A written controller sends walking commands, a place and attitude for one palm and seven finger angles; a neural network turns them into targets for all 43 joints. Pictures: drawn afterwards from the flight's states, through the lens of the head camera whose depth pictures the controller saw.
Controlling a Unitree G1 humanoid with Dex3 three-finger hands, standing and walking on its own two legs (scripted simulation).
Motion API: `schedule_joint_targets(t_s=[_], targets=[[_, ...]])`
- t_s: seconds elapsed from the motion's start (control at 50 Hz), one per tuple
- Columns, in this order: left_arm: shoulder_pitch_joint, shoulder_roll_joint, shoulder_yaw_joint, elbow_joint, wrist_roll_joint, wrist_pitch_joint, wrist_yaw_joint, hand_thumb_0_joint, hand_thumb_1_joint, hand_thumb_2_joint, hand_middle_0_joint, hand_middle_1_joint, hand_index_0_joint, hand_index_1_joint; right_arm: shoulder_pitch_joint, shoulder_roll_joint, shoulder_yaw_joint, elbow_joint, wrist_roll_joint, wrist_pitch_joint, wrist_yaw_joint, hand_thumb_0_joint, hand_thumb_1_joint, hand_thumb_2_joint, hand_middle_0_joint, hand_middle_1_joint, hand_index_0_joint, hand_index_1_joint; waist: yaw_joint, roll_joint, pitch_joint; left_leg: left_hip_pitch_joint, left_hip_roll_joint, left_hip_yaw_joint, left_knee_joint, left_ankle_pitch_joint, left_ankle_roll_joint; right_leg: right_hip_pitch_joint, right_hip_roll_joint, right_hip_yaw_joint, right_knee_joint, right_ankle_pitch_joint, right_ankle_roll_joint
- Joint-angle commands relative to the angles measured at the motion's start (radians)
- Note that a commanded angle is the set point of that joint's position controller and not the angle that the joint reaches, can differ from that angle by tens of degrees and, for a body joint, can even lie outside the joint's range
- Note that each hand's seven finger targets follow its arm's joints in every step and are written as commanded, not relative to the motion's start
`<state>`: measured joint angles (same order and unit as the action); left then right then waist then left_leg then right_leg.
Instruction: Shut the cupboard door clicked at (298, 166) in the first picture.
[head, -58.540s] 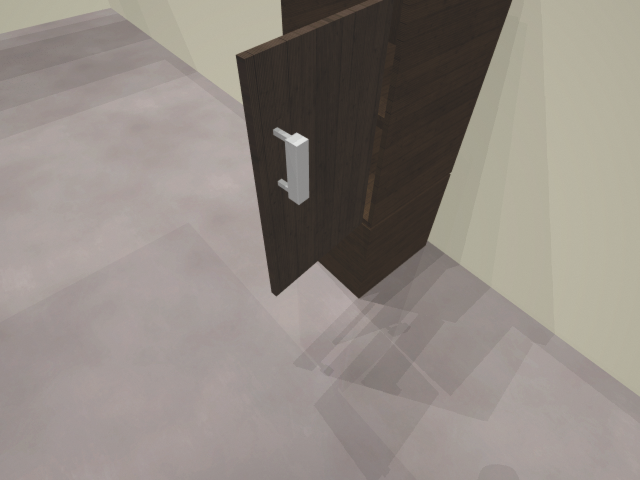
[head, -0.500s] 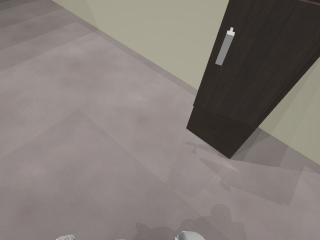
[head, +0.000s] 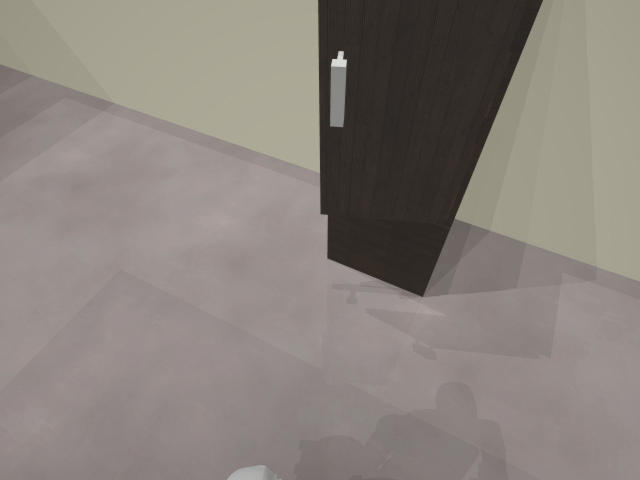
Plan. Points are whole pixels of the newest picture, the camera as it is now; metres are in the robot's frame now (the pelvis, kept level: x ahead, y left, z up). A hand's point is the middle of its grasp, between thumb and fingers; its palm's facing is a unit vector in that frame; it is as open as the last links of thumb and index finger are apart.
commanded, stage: take the last steps up to it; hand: left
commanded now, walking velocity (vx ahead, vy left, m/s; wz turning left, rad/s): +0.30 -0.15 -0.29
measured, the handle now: (338, 88) +0.78 -0.01 +0.06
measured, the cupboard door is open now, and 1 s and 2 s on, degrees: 20 20 20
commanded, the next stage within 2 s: come to a stop and stand still in 0.84 s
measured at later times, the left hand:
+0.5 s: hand (239, 418) +0.23 +0.14 -0.17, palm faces -0.22 -0.96 -0.16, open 7.4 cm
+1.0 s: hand (294, 384) +0.29 +0.06 -0.20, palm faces -0.08 -0.99 -0.15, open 7.3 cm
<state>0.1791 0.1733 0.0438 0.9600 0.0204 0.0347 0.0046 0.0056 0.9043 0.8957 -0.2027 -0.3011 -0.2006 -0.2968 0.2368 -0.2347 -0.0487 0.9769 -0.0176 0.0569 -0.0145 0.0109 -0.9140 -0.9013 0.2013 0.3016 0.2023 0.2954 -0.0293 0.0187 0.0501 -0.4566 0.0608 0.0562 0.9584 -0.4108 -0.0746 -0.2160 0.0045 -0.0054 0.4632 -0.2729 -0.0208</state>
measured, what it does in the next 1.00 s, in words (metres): walks ahead: left foot, then right foot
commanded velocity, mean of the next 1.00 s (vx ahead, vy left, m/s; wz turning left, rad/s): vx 0.21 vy -0.09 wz -0.07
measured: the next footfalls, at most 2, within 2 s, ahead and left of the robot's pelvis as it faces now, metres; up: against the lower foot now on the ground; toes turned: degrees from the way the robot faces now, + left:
left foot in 0.12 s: +0.06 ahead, +0.13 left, +0.00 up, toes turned +3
right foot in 0.56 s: +0.21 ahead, -0.20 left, +0.00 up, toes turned -14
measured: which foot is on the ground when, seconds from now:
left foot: up 0.00-0.10, down 0.12-0.56, up 0.58-0.92, down 0.94-1.00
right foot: down 0.00-0.12, up 0.14-0.54, down 0.56-0.96, up 0.98-1.00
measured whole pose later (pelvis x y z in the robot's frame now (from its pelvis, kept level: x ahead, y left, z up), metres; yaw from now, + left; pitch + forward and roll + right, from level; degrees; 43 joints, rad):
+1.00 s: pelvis +0.28 -0.11 -0.02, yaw -8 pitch -1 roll -1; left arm 0.30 0.17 0.04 1.13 0.01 -0.01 0.01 0.00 0.92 0.90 -0.20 -0.30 -0.20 -0.30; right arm 0.15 -0.15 -0.01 0.98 -0.04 -0.05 -0.01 0.00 -0.91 -0.90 0.20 0.30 0.20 0.30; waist 0.00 -0.04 0.03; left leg -0.37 0.04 0.14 0.62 -0.24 0.06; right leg -0.18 0.01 -0.09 0.74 -0.50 -0.03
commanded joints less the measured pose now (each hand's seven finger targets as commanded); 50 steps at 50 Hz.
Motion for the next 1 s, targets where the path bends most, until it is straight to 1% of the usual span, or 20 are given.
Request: schedule_joint_targets(t_s=[0.0, 0.06, 0.1, 0.12, 0.18, 0.22, 0.44, 0.48, 0.52, 0.54, 0.56, 0.58, 0.62, 0.66, 0.8, 0.88, 0.9, 0.92, 0.94, 0.98], targets=[[0.030, 0.216, 0.057, -0.043, 0.007, -0.024, 0.009, 0.000, 0.900, 0.900, -0.200, -0.300, -0.200, -0.300, 0.000, -0.045, -0.009, -0.070, 0.001, -0.038, -0.009, 0.000, -0.900, -0.900, 0.200, 0.300, 0.200, 0.300, 0.034, -0.177, -0.071, 0.041, -0.008, 0.012, -0.219, 0.000, 0.008, 0.084, -0.232, 0.234, -0.127, 0.294, -0.178], [-0.007, 0.184, 0.053, -0.043, -0.003, -0.017, -0.007, 0.000, 0.900, 0.900, -0.200, -0.300, -0.200, -0.300, 0.137, -0.068, -0.007, -0.024, -0.008, -0.068, -0.016, 0.000, -0.900, -0.900, 0.200, 0.300, 0.200, 0.300, -0.029, -0.120, -0.080, 0.345, -0.010, 0.037, -0.537, 0.153, 0.025, -0.109, -0.136, 0.191, -0.039, -0.084, -0.101], [-0.002, 0.084, 0.033, -0.092, -0.004, -0.013, -0.024, 0.000, 0.900, 0.900, -0.200, -0.300, -0.200, -0.300, 0.263, -0.247, -0.042, -0.010, -0.034, -0.080, -0.029, 0.000, -0.900, -0.900, 0.200, 0.300, 0.200, 0.300, -0.075, 0.311, -0.046, 0.487, 0.419, -0.527, -0.770, -0.127, 0.192, -0.456, 0.056, -0.021, 0.420, -0.356, 0.001], [-0.078, 0.132, 0.040, -0.111, 0.014, -0.009, -0.032, 0.000, 0.900, 0.900, -0.200, -0.300, -0.200, -0.300, 0.263, -0.252, -0.044, -0.011, -0.030, -0.081, -0.033, 0.000, -0.900, -0.900, 0.200, 0.300, 0.200, 0.300, -0.091, 0.191, 0.008, 0.382, 0.457, -0.557, -0.817, -0.197, 0.230, -0.477, -0.009, 0.065, 0.571, -0.297, -0.007], [-0.050, 0.130, 0.052, -0.072, 0.020, -0.014, -0.054, 0.000, 0.900, 0.900, -0.200, -0.300, -0.200, -0.300, 0.149, -0.146, -0.013, -0.038, -0.024, -0.099, -0.034, 0.000, -0.900, -0.900, 0.200, 0.300, 0.200, 0.300, -0.013, 0.137, 0.061, 0.316, 0.330, -0.310, -0.794, 0.047, 0.169, -0.481, -0.059, 0.065, 0.710, -0.076, 0.017], [-0.030, 0.103, 0.046, -0.056, 0.015, -0.009, -0.059, 0.000, 0.900, 0.900, -0.200, -0.300, -0.200, -0.300, 0.175, -0.124, -0.008, -0.022, -0.020, -0.112, -0.036, 0.000, -0.900, -0.900, 0.200, 0.300, 0.200, 0.300, -0.008, 0.114, 0.041, 0.351, 0.287, -0.163, -0.763, 0.266, 0.157, -0.461, -0.055, 0.045, 0.691, -0.012, 0.031], [-0.167, 0.082, 0.019, -0.067, 0.007, -0.021, -0.068, 0.000, 0.900, 0.900, -0.200, -0.300, -0.200, -0.300, 0.254, -0.135, -0.027, 0.057, -0.026, -0.107, -0.019, 0.000, -0.900, -0.900, 0.200, 0.300, 0.200, 0.300, -0.042, 0.179, 0.066, 0.369, 0.284, 0.012, -0.714, 0.400, 0.173, -0.297, -0.057, -0.078, 0.235, 0.037, 0.014], [-0.104, 0.095, 0.025, -0.043, 0.006, -0.032, -0.065, 0.000, 0.900, 0.900, -0.200, -0.300, -0.200, -0.300, 0.219, -0.149, -0.032, 0.061, -0.022, -0.103, -0.018, 0.000, -0.900, -0.900, 0.200, 0.300, 0.200, 0.300, -0.001, 0.174, 0.036, 0.340, 0.282, 0.029, -0.652, 0.477, 0.158, -0.149, -0.031, -0.101, 0.148, 0.035, -0.006], [0.167, 0.167, 0.048, 0.052, 0.009, -0.059, -0.050, 0.000, 0.900, 0.900, -0.200, -0.300, -0.200, -0.300, 0.193, -0.132, -0.029, 0.063, -0.006, -0.103, -0.008, 0.000, -0.900, -0.900, 0.200, 0.300, 0.200, 0.300, 0.121, 0.028, -0.115, 0.212, 0.181, 0.116, -0.329, 0.542, 0.099, 0.267, -0.015, -0.079, 0.000, 0.081, -0.046], [0.327, 0.276, 0.074, 0.102, 0.013, -0.073, -0.029, 0.000, 0.900, 0.900, -0.200, -0.300, -0.200, -0.300, 0.195, -0.053, -0.012, 0.042, 0.010, -0.105, 0.005, 0.000, -0.900, -0.900, 0.200, 0.300, 0.200, 0.300, 0.178, -0.239, -0.217, -0.039, 0.058, 0.171, -0.039, 0.162, 0.063, 0.502, -0.266, 0.225, -0.081, 0.002, -0.128], [0.355, 0.307, 0.073, 0.117, -0.004, -0.071, -0.019, 0.000, 0.900, 0.900, -0.200, -0.300, -0.200, -0.300, 0.133, -0.026, -0.004, 0.000, 0.015, -0.102, -0.002, 0.000, -0.900, -0.900, 0.200, 0.300, 0.200, 0.300, 0.173, -0.270, -0.201, -0.152, -0.013, 0.065, 0.202, -0.249, 0.068, 0.442, -0.404, 0.440, -0.188, 0.083, -0.196], [0.282, 0.292, 0.069, 0.103, -0.004, -0.072, -0.009, 0.000, 0.900, 0.900, -0.200, -0.300, -0.200, -0.300, 0.092, -0.032, -0.010, 0.004, 0.015, -0.098, -0.004, 0.000, -0.900, -0.900, 0.200, 0.300, 0.200, 0.300, 0.149, -0.304, -0.167, -0.203, 0.023, -0.024, 0.313, -0.178, 0.082, 0.348, -0.389, 0.439, -0.221, 0.086, -0.200], [0.106, 0.176, 0.036, 0.064, -0.008, -0.073, 0.000, 0.000, 0.900, 0.900, -0.200, -0.300, -0.200, -0.300, 0.081, -0.031, -0.019, 0.022, 0.002, -0.093, -0.002, 0.000, -0.900, -0.900, 0.200, 0.300, 0.200, 0.300, 0.059, -0.144, -0.061, -0.173, 0.083, -0.055, 0.301, -0.008, 0.076, 0.171, -0.316, 0.235, -0.220, 0.071, -0.180], [0.042, 0.117, 0.018, 0.053, -0.002, -0.086, 0.003, 0.000, 0.900, 0.900, -0.200, -0.300, -0.200, -0.300, 0.142, 0.009, -0.011, 0.050, -0.011, -0.075, 0.007, 0.000, -0.900, -0.900, 0.200, 0.300, 0.200, 0.300, -0.004, -0.129, -0.053, -0.076, 0.086, -0.024, 0.181, 0.059, 0.061, 0.062, -0.252, 0.068, -0.232, 0.196, -0.152], [0.089, 0.111, 0.012, 0.095, 0.002, -0.105, 0.006, 0.000, 0.900, 0.900, -0.200, -0.300, -0.200, -0.300, 0.037, 0.032, 0.003, 0.007, -0.010, -0.078, 0.020, 0.000, -0.900, -0.900, 0.200, 0.300, 0.200, 0.300, 0.002, -0.126, -0.014, -0.013, 0.045, 0.034, -0.216, 0.106, 0.054, 0.091, -0.255, 0.049, -0.226, 0.354, -0.188], [0.084, 0.119, 0.014, 0.110, -0.009, -0.092, 0.005, 0.000, 0.900, 0.900, -0.200, -0.300, -0.200, -0.300, 0.105, -0.005, 0.002, 0.041, -0.011, -0.097, 0.015, 0.000, -0.900, -0.900, 0.200, 0.300, 0.200, 0.300, -0.044, -0.069, -0.021, 0.269, -0.008, 0.058, -0.447, 0.287, 0.073, 0.011, -0.193, 0.007, -0.071, 0.299, -0.125], [0.117, 0.092, 0.008, 0.108, -0.009, -0.088, 0.005, 0.000, 0.900, 0.900, -0.200, -0.300, -0.200, -0.300, 0.169, -0.056, -0.006, 0.059, -0.016, -0.106, 0.009, 0.000, -0.900, -0.900, 0.200, 0.300, 0.200, 0.300, -0.060, 0.027, -0.054, 0.408, 0.064, -0.061, -0.494, 0.372, 0.113, -0.082, -0.133, -0.023, 0.087, 0.234, -0.085], [0.143, 0.054, 0.002, 0.088, -0.012, -0.084, 0.005, 0.000, 0.900, 0.900, -0.200, -0.300, -0.200, -0.300, 0.243, -0.142, -0.022, 0.068, -0.028, -0.106, -0.001, 0.000, -0.900, -0.900, 0.200, 0.300, 0.200, 0.300, -0.073, 0.196, -0.079, 0.510, 0.263, -0.316, -0.561, 0.455, 0.219, -0.228, -0.029, -0.101, 0.297, -0.041, -0.034], [0.119, 0.063, -0.010, 0.060, -0.008, -0.077, 0.008, 0.000, 0.900, 0.900, -0.200, -0.300, -0.200, -0.300, 0.255, -0.167, -0.021, 0.062, -0.023, -0.092, -0.013, 0.000, -0.900, -0.900, 0.200, 0.300, 0.200, 0.300, -0.070, 0.234, -0.051, 0.452, 0.375, -0.461, -0.650, 0.544, 0.299, -0.274, 0.008, -0.078, 0.489, -0.345, -0.016], [0.111, 0.055, -0.008, 0.077, -0.010, -0.053, 0.019, 0.000, 0.900, 0.900, -0.200, -0.300, -0.200, -0.300, 0.084, -0.101, 0.009, 0.024, -0.012, -0.086, -0.034, 0.000, -0.900, -0.900, 0.200, 0.300, 0.200, 0.300, 0.004, 0.173, -0.031, 0.281, 0.337, -0.336, -0.656, 0.723, 0.283, -0.202, -0.075, 0.039, 0.519, -0.287, 0.016]])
